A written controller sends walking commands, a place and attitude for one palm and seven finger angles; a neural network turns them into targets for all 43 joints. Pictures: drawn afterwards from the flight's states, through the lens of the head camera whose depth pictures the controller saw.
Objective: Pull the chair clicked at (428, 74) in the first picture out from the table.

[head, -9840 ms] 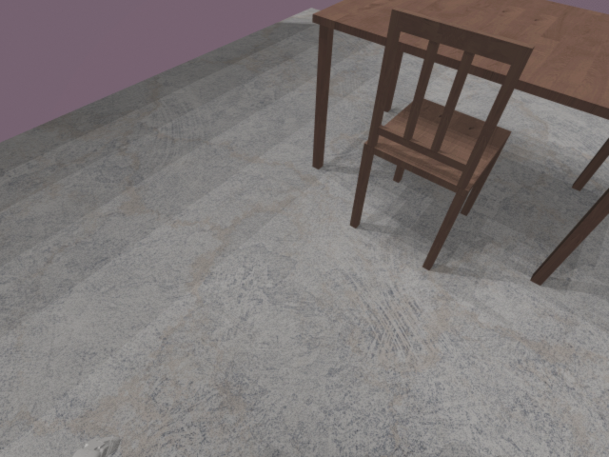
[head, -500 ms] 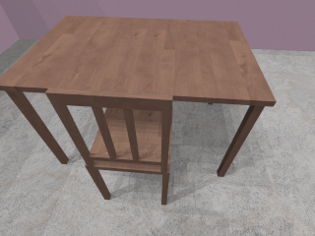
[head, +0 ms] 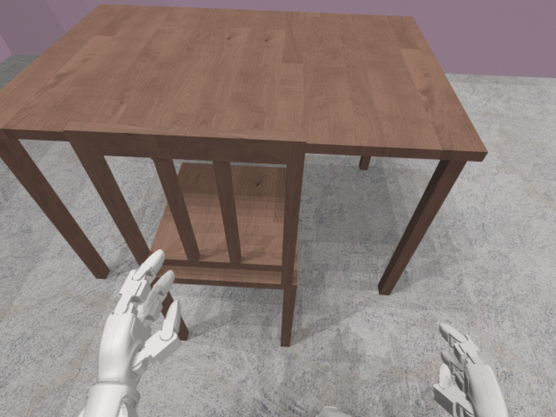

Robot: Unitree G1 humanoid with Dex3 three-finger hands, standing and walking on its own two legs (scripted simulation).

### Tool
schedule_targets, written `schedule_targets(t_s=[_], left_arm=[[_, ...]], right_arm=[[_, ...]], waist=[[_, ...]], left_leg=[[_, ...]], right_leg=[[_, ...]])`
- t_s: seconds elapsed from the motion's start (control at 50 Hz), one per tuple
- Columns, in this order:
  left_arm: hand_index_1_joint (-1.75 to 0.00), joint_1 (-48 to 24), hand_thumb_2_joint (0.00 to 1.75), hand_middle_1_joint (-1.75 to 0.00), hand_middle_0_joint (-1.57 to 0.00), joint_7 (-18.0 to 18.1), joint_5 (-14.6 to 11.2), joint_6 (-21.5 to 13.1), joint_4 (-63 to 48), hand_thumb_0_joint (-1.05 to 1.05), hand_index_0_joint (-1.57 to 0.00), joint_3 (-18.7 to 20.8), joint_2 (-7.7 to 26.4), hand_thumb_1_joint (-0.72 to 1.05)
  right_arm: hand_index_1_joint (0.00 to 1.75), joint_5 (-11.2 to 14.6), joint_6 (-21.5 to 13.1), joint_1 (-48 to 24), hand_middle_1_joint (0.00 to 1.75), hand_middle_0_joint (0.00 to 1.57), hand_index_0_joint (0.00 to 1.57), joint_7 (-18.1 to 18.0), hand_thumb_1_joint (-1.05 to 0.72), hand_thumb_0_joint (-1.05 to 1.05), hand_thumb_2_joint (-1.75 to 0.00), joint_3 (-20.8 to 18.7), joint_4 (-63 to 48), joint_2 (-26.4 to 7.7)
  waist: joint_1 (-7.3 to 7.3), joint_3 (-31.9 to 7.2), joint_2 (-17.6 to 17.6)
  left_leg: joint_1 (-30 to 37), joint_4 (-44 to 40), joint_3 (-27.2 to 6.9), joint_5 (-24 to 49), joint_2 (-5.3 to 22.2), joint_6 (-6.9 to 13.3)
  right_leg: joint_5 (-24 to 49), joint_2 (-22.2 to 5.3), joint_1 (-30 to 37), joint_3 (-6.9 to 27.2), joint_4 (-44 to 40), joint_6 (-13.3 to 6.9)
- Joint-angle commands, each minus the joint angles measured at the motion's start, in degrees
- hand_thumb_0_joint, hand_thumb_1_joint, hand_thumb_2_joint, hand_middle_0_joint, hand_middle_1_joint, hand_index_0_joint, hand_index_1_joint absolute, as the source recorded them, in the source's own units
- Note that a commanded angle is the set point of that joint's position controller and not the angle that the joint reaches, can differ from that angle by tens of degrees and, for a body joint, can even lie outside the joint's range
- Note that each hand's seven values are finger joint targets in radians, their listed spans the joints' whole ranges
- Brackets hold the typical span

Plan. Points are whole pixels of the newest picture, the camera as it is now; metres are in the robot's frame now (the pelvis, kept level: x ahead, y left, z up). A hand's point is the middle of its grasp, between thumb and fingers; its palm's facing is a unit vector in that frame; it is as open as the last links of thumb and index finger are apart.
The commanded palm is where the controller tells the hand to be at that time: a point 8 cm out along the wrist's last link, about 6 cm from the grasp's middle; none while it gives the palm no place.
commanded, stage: raise the hand toward the chair's back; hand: left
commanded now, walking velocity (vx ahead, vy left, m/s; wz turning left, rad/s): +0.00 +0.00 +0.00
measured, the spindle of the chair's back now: (180, 214) +0.49 +0.21 -0.04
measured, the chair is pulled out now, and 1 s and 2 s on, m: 0.00 0.00 0.00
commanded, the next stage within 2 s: aim the fingers beside a spindle in 1.80 s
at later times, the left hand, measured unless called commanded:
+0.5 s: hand (155, 366) +0.20 +0.18 -0.02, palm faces -0.08 -1.00 -0.01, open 12.5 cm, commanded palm +0.17 +0.24 -0.01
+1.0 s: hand (132, 343) +0.23 +0.21 +0.00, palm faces -0.01 -1.00 -0.06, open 16.4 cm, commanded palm +0.20 +0.27 +0.00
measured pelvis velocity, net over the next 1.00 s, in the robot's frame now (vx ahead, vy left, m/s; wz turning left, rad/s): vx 0.01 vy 0.02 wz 0.03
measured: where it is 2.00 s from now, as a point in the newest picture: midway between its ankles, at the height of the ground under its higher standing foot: outside the picture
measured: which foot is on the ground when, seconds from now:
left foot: down 0.00-1.00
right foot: down 0.00-1.00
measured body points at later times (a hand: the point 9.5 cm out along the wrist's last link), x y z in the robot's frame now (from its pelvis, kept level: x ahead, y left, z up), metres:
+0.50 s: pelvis -0.01 +0.01 -0.05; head +0.08 +0.02 +0.39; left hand +0.20 +0.23 -0.01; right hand +0.18 -0.18 -0.14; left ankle -0.02 +0.11 -0.69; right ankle +0.07 -0.09 -0.69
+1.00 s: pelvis +0.01 +0.02 -0.04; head +0.08 +0.04 +0.41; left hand +0.22 +0.26 +0.01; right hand +0.22 -0.21 -0.10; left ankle -0.02 +0.11 -0.69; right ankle +0.07 -0.09 -0.69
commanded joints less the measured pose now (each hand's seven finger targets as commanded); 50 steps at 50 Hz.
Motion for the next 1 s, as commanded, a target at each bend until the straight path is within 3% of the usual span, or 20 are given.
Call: schedule_targets(t_s=[0.0,0.04,0.06,0.1,0.14,0.16,0.2,0.24,0.28,0.32,0.34,0.4,0.44,0.5,0.62,0.66,0.7,0.76,0.82,0.98], left_arm=[[-0.24,20.98,0.74,-0.24,-0.16,-8.69,1.12,-10.56,-3.53,0.00,-0.16,4.93,5.49,0.53],[-0.23,15.09,0.72,-0.23,-0.16,-8.11,0.70,-6.81,-10.54,0.00,-0.16,4.16,6.28,0.48],[-0.23,11.15,0.71,-0.23,-0.16,-6.97,0.76,-5.56,-16.11,0.00,-0.16,3.49,7.17,0.46],[-0.22,7.70,0.69,-0.22,-0.15,-3.52,0.82,-5.05,-23.70,0.00,-0.15,4.27,7.73,0.41],[-0.22,2.28,0.67,-0.22,-0.15,-1.62,1.02,-6.93,-31.96,0.00,-0.15,4.72,9.25,0.36],[-0.21,2.27,0.66,-0.21,-0.14,-1.47,1.41,-7.81,-33.39,0.00,-0.14,3.95,8.59,0.34],[-0.20,1.66,0.64,-0.20,-0.14,-2.97,1.36,-9.09,-32.94,0.00,-0.14,1.11,7.22,0.29],[-0.20,0.87,0.62,-0.20,-0.13,-5.93,0.81,-8.41,-30.96,0.00,-0.13,-1.06,6.49,0.25],[-0.19,3.42,0.60,-0.19,-0.13,-8.65,0.10,-5.19,-27.05,0.00,-0.13,-0.22,7.91,0.20],[-0.18,6.76,0.58,-0.18,-0.13,-10.32,-0.79,-0.49,-24.76,0.00,-0.13,2.55,9.78,0.15],[-0.18,8.46,0.57,-0.18,-0.12,-10.78,-1.07,2.04,-22.91,0.00,-0.12,4.88,11.49,0.13],[-0.17,8.89,0.54,-0.17,-0.12,-9.47,-2.98,6.05,-26.76,0.00,-0.12,7.73,11.43,0.06],[-0.16,9.45,0.52,-0.16,-0.11,-7.22,-3.57,6.30,-26.42,0.00,-0.11,10.00,11.90,0.01],[-0.15,8.29,0.49,-0.15,-0.10,-4.68,-2.67,3.31,-27.75,0.00,-0.10,8.25,10.17,-0.06],[-0.13,7.56,0.43,-0.13,-0.09,-4.83,-1.03,-0.94,-25.64,0.00,-0.09,6.38,10.95,-0.20],[-0.12,6.26,0.41,-0.12,-0.09,-5.35,-1.17,-0.77,-25.27,0.00,-0.09,6.77,11.56,-0.24],[-0.11,6.49,0.39,-0.11,-0.08,-5.40,-1.43,-0.90,-26.68,0.00,-0.08,7.98,12.64,-0.29],[-0.10,6.38,0.36,-0.10,-0.07,-5.20,-1.70,-0.29,-26.29,0.00,-0.07,9.27,13.14,-0.36],[-0.09,4.40,0.33,-0.09,-0.07,-5.22,-1.98,0.15,-25.00,0.00,-0.07,8.62,12.51,-0.43],[-0.08,-0.54,0.30,-0.08,-0.06,-8.54,-2.87,2.00,-21.40,0.00,-0.06,11.12,14.91,-0.50]], right_arm=[[0.30,0.70,0.66,-7.67,0.30,0.20,0.20,2.89,-0.90,0.00,-0.90,-2.16,-15.00,-4.38],[0.30,1.36,3.38,-8.01,0.30,0.20,0.20,2.36,-0.90,0.00,-0.90,-1.83,-18.11,-4.10],[0.30,1.54,4.20,-8.32,0.30,0.20,0.20,1.80,-0.90,0.00,-0.90,-1.54,-20.40,-4.30],[0.30,1.28,5.01,-5.51,0.30,0.20,0.20,0.76,-0.90,0.00,-0.90,-1.30,-20.97,-3.09],[0.30,0.68,5.23,-2.65,0.30,0.20,0.20,-0.03,-0.90,0.00,-0.90,-0.94,-20.27,-3.10],[0.30,0.35,5.36,-2.19,0.30,0.20,0.20,-0.34,-0.90,0.00,-0.90,-0.72,-20.08,-2.55],[0.30,0.25,4.69,-1.46,0.30,0.20,0.20,-0.57,-0.90,0.00,-0.90,-0.01,-18.35,-2.70],[0.30,0.41,3.68,-1.67,0.30,0.20,0.20,-0.70,-0.90,0.00,-0.90,0.58,-17.10,-3.57],[0.30,1.03,3.29,-1.99,0.30,0.20,0.20,-0.96,-0.90,0.00,-0.90,0.76,-16.61,-3.95],[0.30,1.93,3.53,-2.50,0.30,0.20,0.20,-1.42,-0.90,0.00,-0.90,0.79,-17.10,-3.75],[0.30,2.23,3.84,-3.52,0.30,0.20,0.20,-1.62,-0.90,0.00,-0.90,0.79,-17.18,-3.89],[0.30,2.51,4.53,-3.82,0.30,0.20,0.20,-2.08,-0.90,0.00,-0.90,1.00,-18.04,-2.51],[0.30,2.34,4.68,-4.70,0.30,0.20,0.20,-2.30,-0.90,0.00,-0.90,1.07,-17.80,-1.99],[0.30,1.86,4.16,-3.42,0.30,0.20,0.20,-2.21,-0.90,0.00,-0.90,1.06,-17.10,-1.92],[0.30,1.57,3.19,-1.59,0.30,0.20,0.20,-1.98,-0.90,0.00,-0.90,0.68,-16.39,-3.73],[0.30,1.80,3.28,-1.00,0.30,0.20,0.20,-2.02,-0.90,0.00,-0.90,0.48,-16.61,-4.24],[0.30,1.75,3.23,-0.44,0.30,0.20,0.20,-2.11,-0.90,0.00,-0.90,0.32,-16.49,-4.31],[0.30,1.73,3.80,0.11,0.30,0.20,0.20,-2.07,-0.90,0.00,-0.90,0.25,-16.61,-4.15],[0.30,1.71,4.20,0.09,0.30,0.20,0.20,-2.02,-0.90,0.00,-0.90,0.46,-16.57,-4.38],[0.30,1.78,4.51,0.48,0.30,0.20,0.20,-2.29,-0.90,0.00,-0.90,1.04,-16.66,-4.64]], waist=[[6.25,-3.96,-3.14],[5.97,-3.79,0.02],[5.06,-5.19,1.88],[4.20,-9.82,5.37],[1.98,-14.58,4.73],[1.61,-16.15,5.37],[-0.43,-15.39,6.47],[-2.15,-14.74,4.81],[-1.51,-14.38,3.36],[-0.03,-15.95,0.75],[1.22,-16.21,1.48],[2.61,-18.98,0.19],[3.40,-17.81,-1.34],[2.61,-15.07,0.61],[1.23,-13.40,3.30],[0.69,-12.89,2.41],[1.44,-14.96,4.92],[1.61,-15.49,5.17],[0.87,-12.93,5.04],[0.55,-14.14,3.76]], left_leg=[[-19.17,2.44,-0.05,5.96,-1.77,-1.27],[-21.01,3.05,-0.14,1.63,-2.15,-0.95],[-21.57,3.71,-0.36,0.79,-1.84,-0.56],[-19.94,5.33,-1.65,4.11,-0.97,-0.30],[-17.98,7.83,-3.42,8.66,0.07,-0.24],[-17.97,8.92,-3.61,10.14,0.37,-0.09],[-18.10,11.01,-4.38,11.45,0.92,-0.13],[-18.46,11.94,-5.32,11.08,1.37,0.16],[-21.00,11.15,-5.81,7.50,1.29,0.09],[-22.69,9.91,-5.79,6.53,0.91,0.19],[-22.14,9.18,-5.70,7.12,0.79,0.08],[-21.51,6.98,-5.63,9.08,0.53,-0.13],[-22.21,6.51,-5.66,9.28,0.61,-0.35],[-21.54,5.45,-5.59,8.48,0.79,-0.60],[-20.05,4.93,-5.56,7.49,0.91,-0.80],[-19.39,4.49,-5.88,7.65,1.02,-0.79],[-17.15,4.11,-5.92,10.98,1.07,-1.26],[-15.61,3.83,-5.73,14.99,1.15,-1.62],[-15.62,3.57,-5.81,13.58,1.18,-1.81],[-15.26,3.55,-5.35,14.14,1.00,-1.27]], right_leg=[[-3.00,-0.76,7.14,4.92,1.02,-0.34],[-8.81,-0.82,4.45,6.57,0.90,-0.34],[-10.40,-0.70,3.31,7.14,1.48,-0.21],[-6.28,0.01,2.72,6.59,4.05,-0.25],[0.48,1.03,1.25,5.19,7.59,0.00],[1.81,0.94,1.30,5.34,7.96,0.18],[2.96,1.01,-1.74,4.46,8.79,0.47],[2.08,1.28,-3.86,3.58,8.96,0.76],[-2.15,1.03,-2.83,3.36,7.96,1.10],[-3.87,0.78,0.72,3.76,6.60,1.36],[-3.83,0.81,1.66,3.58,6.33,1.14],[-2.35,0.42,5.80,2.98,5.66,1.51],[-2.99,0.54,6.08,2.73,5.46,1.36],[-4.54,0.49,3.02,1.66,5.53,1.17],[-5.76,0.35,-0.26,0.76,5.58,0.88],[-5.46,0.61,-0.32,0.49,5.28,0.92],[-2.40,0.60,1.04,0.24,5.60,0.71],[1.49,0.79,2.67,-0.08,5.57,0.71],[0.52,0.93,1.52,-0.22,4.77,0.86],[3.54,0.79,4.98,0.75,3.33,1.03]])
